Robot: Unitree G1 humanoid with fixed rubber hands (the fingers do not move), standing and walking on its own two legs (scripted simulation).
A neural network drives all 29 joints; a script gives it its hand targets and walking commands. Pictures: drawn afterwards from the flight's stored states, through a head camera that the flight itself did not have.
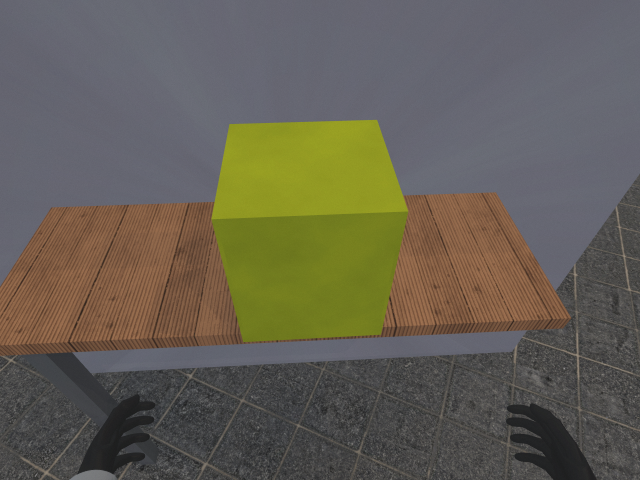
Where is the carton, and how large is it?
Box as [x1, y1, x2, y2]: [211, 120, 407, 341]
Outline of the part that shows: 376,120 229,124 211,219 243,341 380,334 406,219 407,209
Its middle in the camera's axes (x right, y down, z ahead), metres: -0.01 -0.01 +0.57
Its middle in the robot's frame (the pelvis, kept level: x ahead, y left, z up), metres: +0.46 +0.03 +0.07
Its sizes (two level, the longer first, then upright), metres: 0.210 0.200 0.250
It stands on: a table, 0.72 m high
